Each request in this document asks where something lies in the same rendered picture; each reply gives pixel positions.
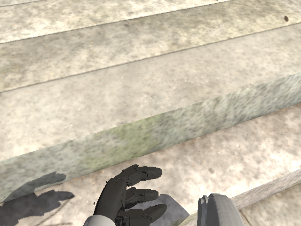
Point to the right robot thigh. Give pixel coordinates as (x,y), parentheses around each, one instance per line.
(218,210)

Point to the robot left forearm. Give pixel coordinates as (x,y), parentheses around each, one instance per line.
(99,220)

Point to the left robot hand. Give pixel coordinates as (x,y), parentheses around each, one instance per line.
(115,198)

